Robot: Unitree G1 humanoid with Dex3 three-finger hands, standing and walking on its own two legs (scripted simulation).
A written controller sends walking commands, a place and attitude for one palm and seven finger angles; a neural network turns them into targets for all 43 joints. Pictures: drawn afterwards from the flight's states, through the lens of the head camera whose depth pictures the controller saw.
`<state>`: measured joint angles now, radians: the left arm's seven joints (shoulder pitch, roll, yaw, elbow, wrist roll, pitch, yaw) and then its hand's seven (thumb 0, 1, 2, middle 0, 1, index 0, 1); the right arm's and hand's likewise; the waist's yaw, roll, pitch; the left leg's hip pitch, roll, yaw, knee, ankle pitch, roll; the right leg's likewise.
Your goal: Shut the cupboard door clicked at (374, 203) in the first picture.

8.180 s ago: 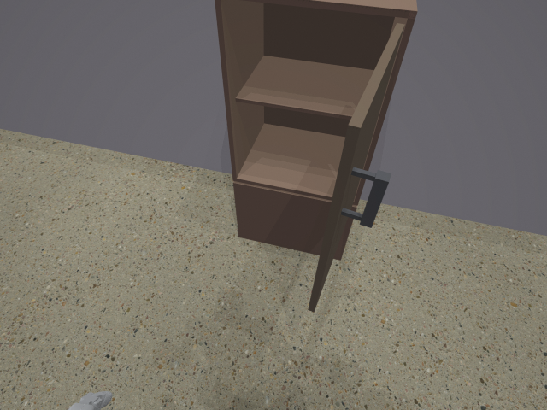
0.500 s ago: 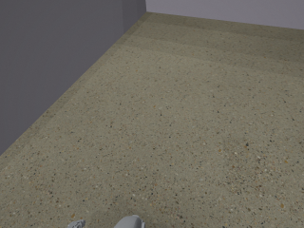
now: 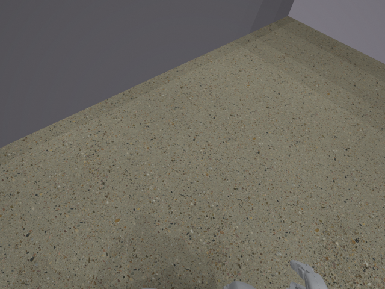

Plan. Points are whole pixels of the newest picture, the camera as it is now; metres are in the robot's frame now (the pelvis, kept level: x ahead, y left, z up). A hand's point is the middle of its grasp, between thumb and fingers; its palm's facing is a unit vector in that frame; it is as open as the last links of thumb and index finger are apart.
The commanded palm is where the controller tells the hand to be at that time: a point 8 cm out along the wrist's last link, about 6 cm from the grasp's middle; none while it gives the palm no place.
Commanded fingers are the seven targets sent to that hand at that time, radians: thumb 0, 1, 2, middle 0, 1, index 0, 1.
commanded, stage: walk to a spot facing it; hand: left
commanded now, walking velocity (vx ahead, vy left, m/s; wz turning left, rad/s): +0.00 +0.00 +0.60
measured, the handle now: out of the picture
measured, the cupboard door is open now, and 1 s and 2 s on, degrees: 82 82 82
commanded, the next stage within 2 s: none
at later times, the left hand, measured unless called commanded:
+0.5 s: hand out of the picture +0.11 +0.17 -0.13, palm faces +0.24 -0.92 -0.30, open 7.4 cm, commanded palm none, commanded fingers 0.00 0.90 0.90 -0.20 -0.30 -0.20 -0.30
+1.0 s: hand out of the picture -0.14 +0.14 -0.18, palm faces +0.62 -0.74 -0.28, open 7.4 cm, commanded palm none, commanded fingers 0.00 0.90 0.90 -0.20 -0.30 -0.20 -0.30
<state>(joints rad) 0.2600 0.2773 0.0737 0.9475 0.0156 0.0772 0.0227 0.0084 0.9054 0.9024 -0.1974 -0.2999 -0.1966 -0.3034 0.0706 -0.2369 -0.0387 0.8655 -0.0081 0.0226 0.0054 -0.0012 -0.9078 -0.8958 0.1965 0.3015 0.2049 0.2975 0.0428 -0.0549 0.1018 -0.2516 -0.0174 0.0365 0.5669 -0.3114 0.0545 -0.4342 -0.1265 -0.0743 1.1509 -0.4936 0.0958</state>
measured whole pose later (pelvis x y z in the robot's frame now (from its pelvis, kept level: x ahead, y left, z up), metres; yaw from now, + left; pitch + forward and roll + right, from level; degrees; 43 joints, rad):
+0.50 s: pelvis +0.00 -0.06 +0.00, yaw +17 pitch +1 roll +1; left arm 0.08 0.20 0.03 0.83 0.01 0.01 0.03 0.00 0.90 0.90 -0.20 -0.30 -0.20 -0.30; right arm 0.30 -0.25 -0.08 0.95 -0.01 0.06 0.00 0.00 -0.90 -0.90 0.20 0.30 0.21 0.30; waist -0.07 0.07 0.07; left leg -0.39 -0.11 -0.19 0.73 -0.41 -0.03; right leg -0.25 0.00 -0.02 0.55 -0.32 0.00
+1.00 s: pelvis -0.01 -0.04 -0.01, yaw +37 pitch +0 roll +1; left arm 0.30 0.26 0.06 0.94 0.02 0.04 0.02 0.01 0.90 0.90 -0.20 -0.30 -0.20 -0.30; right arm 0.09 -0.27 -0.06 0.89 -0.01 0.04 0.02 0.00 -0.91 -0.90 0.19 0.30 0.20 0.30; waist 0.03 -0.04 0.10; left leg -0.28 0.00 0.08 0.60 -0.32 -0.01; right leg -0.25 -0.19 -0.27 0.73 -0.44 0.04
